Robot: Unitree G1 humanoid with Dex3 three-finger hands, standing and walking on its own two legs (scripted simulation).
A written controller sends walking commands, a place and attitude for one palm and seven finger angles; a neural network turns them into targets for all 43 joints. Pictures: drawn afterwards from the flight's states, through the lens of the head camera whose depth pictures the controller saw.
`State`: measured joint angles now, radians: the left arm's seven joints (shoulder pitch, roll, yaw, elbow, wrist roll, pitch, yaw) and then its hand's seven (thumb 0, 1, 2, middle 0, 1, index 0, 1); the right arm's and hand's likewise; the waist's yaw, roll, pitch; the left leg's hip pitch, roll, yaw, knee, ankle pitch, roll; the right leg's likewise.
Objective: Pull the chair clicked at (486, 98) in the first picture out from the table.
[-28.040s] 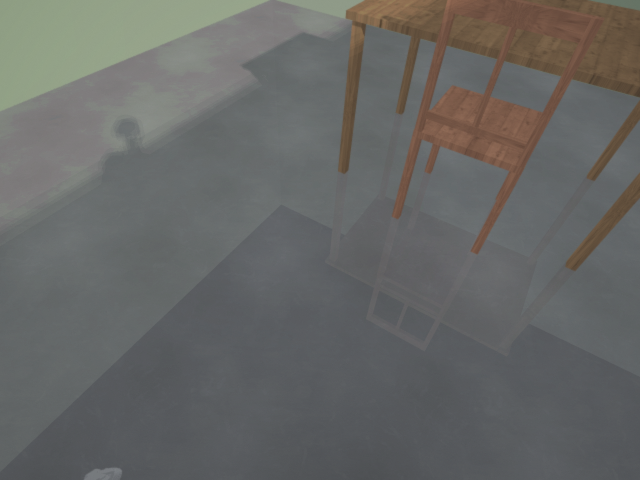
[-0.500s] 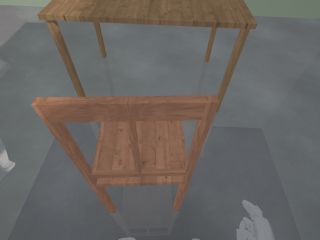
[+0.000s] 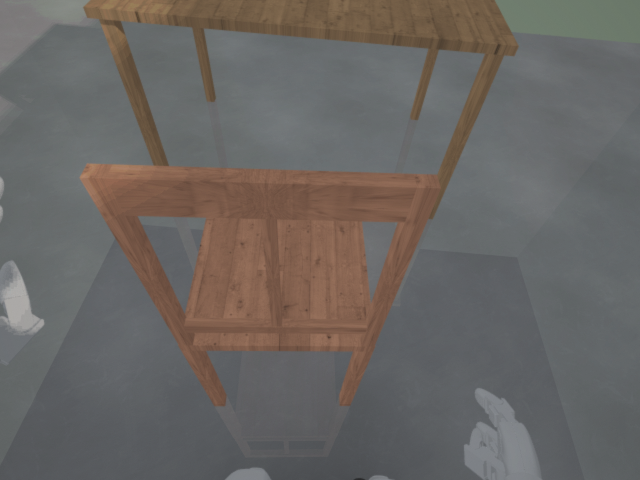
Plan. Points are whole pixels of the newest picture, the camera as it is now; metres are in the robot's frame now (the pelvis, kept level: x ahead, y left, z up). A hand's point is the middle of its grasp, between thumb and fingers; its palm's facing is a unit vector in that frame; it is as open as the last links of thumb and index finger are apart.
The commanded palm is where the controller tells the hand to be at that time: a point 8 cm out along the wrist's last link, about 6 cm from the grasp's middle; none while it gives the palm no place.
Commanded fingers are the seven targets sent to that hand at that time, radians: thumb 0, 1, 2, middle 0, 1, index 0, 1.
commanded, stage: step back with the hand held close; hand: left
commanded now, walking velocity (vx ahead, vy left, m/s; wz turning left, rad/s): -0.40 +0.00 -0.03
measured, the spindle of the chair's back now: (273, 278) +0.41 +0.10 -0.06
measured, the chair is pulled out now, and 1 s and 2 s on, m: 0.67 0.67 0.67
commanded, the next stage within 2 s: stop stepping back and stand still in 0.24 s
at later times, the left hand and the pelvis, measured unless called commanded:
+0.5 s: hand out of the picture +0.10 +0.20 +0.17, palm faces +0.26 -0.79 -0.55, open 7.4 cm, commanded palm +0.05 +0.25 +0.19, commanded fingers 0.00 0.90 0.90 -0.20 -0.30 -0.20 -0.30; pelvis -0.11 -0.04 +0.01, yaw -5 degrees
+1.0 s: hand out of the picture +0.05 +0.22 +0.17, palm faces +0.45 -0.79 -0.42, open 7.5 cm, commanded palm -0.01 +0.26 +0.19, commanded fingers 0.00 0.90 0.90 -0.20 -0.30 -0.20 -0.30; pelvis -0.16 -0.04 +0.01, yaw -2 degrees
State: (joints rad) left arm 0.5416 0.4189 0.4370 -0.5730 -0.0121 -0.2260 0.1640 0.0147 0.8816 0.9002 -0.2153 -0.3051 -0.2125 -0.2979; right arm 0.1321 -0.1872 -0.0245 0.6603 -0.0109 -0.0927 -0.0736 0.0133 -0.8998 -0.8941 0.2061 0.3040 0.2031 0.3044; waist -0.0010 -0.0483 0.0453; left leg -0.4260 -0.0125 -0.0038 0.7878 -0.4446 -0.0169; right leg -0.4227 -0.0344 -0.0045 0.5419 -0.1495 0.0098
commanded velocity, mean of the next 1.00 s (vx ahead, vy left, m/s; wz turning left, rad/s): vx -0.02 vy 0.05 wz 0.00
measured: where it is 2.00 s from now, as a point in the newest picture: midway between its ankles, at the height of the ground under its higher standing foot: outside the picture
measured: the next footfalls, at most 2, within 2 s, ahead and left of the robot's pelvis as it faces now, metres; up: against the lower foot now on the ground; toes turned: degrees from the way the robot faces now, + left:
right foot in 0.34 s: -0.08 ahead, -0.17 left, +0.00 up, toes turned -3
left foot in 0.58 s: -0.08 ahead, +0.08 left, +0.00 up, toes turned -2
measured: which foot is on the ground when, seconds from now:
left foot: down 0.00-0.38, up 0.40-0.56, down 0.58-1.00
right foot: down 0.00-0.04, up 0.06-0.32, down 0.34-1.00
